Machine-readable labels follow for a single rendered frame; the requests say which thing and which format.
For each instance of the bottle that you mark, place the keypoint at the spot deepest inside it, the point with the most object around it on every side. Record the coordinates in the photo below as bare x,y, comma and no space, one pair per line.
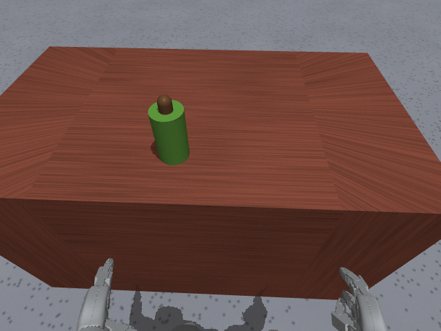
167,118

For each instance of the right robot hand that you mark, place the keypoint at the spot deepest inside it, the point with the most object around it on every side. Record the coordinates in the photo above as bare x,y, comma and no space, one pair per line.
365,309

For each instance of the left robot hand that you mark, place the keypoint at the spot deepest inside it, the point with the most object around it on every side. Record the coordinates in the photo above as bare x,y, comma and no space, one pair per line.
94,311

